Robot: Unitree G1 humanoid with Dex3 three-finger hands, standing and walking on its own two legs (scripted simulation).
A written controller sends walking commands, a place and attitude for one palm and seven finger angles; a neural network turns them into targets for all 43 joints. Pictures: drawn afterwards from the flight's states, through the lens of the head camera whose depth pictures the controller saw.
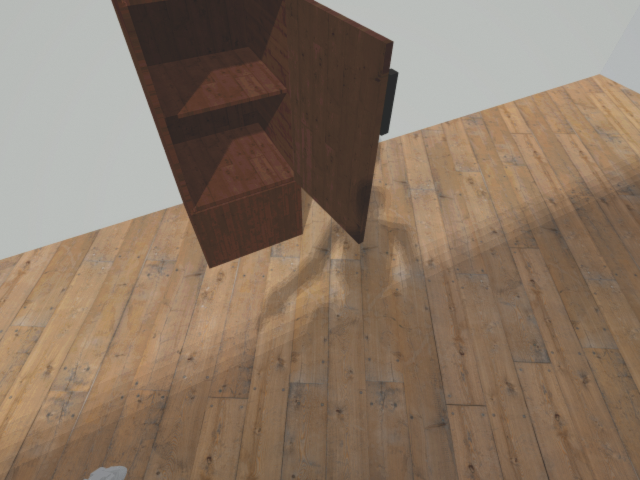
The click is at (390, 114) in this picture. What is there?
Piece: cupboard door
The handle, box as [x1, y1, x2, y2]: [380, 68, 398, 135]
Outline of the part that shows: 391,68 389,69 380,128 381,135 386,133 388,130 398,72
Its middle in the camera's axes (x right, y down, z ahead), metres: +0.14 -0.31 +0.90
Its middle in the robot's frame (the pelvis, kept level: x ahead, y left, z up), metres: +0.89 -0.09 +0.00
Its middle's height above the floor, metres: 0.76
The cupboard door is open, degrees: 98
